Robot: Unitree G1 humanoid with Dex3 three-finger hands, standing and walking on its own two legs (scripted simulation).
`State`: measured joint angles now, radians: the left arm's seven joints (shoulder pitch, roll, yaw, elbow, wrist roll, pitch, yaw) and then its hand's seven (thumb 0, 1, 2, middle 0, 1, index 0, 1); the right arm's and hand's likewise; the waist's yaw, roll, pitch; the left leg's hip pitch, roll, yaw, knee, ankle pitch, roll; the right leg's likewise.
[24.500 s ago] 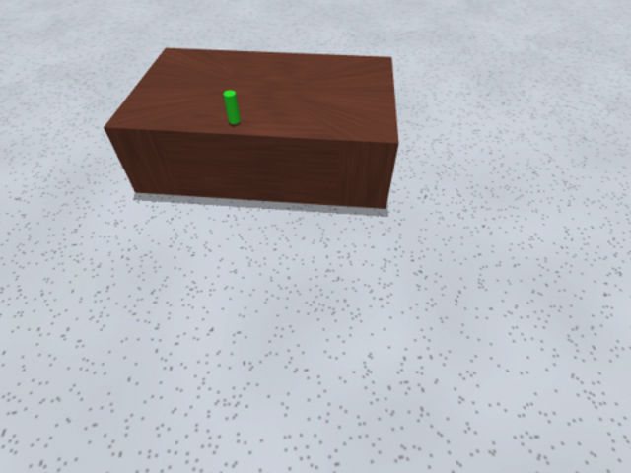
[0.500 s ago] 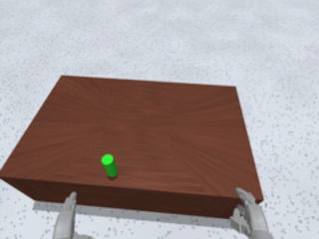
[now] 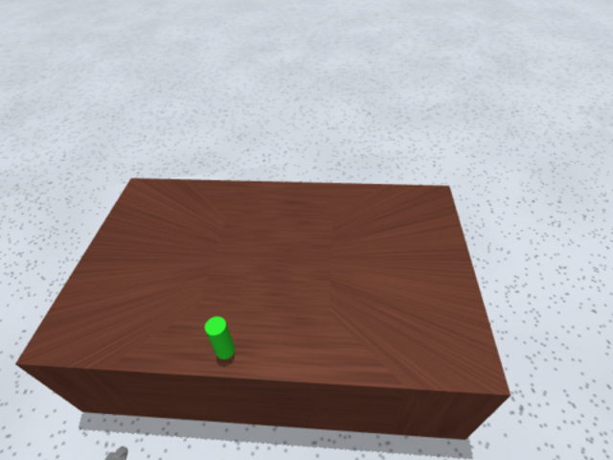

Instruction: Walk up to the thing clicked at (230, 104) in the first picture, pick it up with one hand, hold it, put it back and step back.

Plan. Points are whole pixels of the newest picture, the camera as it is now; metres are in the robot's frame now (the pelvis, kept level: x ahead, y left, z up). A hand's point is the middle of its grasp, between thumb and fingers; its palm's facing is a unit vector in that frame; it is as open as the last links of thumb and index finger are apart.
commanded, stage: home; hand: left
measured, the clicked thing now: (220, 338) +0.46 +0.23 -0.34
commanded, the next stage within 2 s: stand in 1.26 s
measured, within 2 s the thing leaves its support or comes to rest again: neither
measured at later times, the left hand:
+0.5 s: hand out of the picture +0.03 +0.25 -0.14, palm faces +0.00 -0.93 -0.38, open 17.4 cm
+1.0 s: hand out of the picture +0.04 +0.26 -0.14, palm faces -0.02 -0.93 -0.37, open 17.4 cm
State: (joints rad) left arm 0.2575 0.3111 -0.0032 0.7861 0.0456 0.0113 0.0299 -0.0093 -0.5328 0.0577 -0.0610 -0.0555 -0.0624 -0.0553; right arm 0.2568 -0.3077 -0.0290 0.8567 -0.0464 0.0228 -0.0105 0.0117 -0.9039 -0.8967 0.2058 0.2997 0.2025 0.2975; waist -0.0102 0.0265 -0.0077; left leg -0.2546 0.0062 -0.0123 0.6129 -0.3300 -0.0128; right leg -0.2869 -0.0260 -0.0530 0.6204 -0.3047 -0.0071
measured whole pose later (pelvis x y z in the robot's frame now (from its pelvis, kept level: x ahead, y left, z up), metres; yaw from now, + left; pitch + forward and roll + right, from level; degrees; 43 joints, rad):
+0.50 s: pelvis -0.02 +0.00 +0.02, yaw +1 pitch -5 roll +0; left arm 0.18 0.32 -0.01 1.10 0.03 0.01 0.02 -0.01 -0.53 0.06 -0.06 -0.06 -0.06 -0.06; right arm 0.20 -0.33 0.00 1.05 -0.02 0.03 0.00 0.01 -0.91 -0.90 0.21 0.30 0.20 0.30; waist 0.01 0.04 0.04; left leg -0.13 0.01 -0.02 0.40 -0.19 -0.01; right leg -0.15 -0.02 -0.07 0.40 -0.17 -0.01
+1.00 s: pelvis -0.01 +0.00 +0.02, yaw +0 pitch -3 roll +0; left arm 0.14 0.33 -0.01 1.17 0.02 0.00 0.01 0.00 -0.53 0.06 -0.06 -0.06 -0.06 -0.05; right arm 0.18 -0.34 0.02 1.11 -0.02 0.02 0.00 0.01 -0.91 -0.90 0.21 0.30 0.20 0.30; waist 0.00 0.03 0.04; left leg -0.13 0.01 -0.02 0.37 -0.20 -0.01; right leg -0.15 -0.02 -0.06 0.37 -0.16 0.00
